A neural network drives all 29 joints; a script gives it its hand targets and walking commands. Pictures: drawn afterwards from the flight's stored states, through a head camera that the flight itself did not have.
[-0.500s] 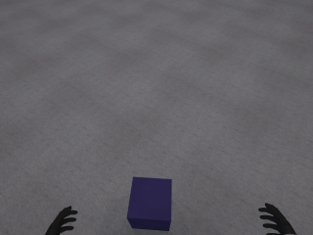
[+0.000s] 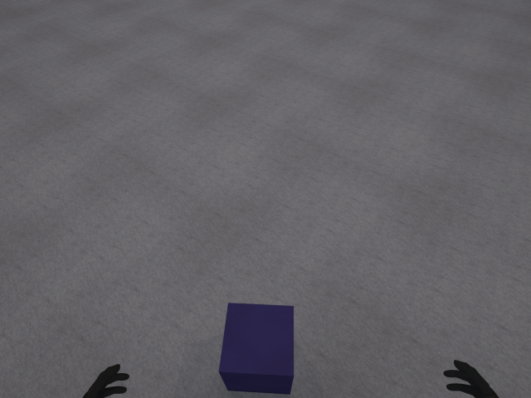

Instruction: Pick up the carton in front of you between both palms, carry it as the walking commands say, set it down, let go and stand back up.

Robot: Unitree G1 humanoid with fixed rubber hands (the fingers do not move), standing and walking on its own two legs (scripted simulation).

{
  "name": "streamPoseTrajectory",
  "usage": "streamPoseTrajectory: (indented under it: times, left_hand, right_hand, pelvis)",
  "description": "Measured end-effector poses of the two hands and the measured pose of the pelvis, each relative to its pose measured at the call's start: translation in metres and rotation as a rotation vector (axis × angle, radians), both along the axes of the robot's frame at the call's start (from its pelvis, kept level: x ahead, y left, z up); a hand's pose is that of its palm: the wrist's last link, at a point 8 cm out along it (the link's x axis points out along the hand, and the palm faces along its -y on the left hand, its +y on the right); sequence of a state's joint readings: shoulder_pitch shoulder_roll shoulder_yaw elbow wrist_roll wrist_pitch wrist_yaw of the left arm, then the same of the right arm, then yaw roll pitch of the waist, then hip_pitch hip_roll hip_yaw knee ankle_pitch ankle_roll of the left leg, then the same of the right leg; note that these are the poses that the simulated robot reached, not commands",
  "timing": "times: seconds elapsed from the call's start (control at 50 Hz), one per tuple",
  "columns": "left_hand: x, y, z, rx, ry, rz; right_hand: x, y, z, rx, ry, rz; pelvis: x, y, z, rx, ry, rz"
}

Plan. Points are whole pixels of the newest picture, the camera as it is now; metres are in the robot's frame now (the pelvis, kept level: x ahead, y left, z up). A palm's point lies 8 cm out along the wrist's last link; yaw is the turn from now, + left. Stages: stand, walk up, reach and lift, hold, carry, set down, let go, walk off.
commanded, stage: stand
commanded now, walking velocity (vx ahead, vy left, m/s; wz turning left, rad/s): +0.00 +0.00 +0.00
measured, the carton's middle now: (259, 349) +0.37 +0.06 -0.65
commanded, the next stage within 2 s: none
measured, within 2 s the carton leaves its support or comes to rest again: neither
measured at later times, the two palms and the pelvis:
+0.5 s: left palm out of the picture +0.07 +0.30 -0.10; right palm out of the picture +0.08 -0.31 -0.09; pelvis -0.02 +0.00 +0.00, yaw +0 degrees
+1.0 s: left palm out of the picture +0.06 +0.31 -0.10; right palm out of the picture +0.07 -0.32 -0.09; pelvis -0.02 +0.00 +0.01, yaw +0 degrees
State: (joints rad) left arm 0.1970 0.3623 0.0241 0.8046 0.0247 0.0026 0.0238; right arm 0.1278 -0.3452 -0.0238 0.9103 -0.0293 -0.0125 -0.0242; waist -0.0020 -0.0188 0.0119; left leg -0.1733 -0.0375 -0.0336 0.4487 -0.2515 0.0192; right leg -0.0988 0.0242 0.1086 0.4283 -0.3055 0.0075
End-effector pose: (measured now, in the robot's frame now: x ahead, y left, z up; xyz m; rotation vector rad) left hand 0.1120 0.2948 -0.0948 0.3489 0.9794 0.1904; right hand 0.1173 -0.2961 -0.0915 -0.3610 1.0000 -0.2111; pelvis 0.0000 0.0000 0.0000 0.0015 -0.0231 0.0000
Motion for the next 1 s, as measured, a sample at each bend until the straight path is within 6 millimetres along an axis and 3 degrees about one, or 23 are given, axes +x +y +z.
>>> streamPoseTrajectory:
  times: [0.48, 1.0]
  left_hand:
    - [-0.04, 0.007, -0.005, 0.011, 0.093, 0.026]
    - [-0.047, 0.01, -0.005, 0.016, 0.127, 0.039]
  right_hand:
    - [-0.034, -0.013, -0.003, -0.006, 0.076, -0.022]
    - [-0.044, -0.02, -0.003, -0.012, 0.111, -0.03]
  pelvis:
    - [-0.017, -0.002, 0.004, -0.002, -0.017, 0.001]
    - [-0.023, -0.004, 0.006, -0.004, -0.02, 0.005]
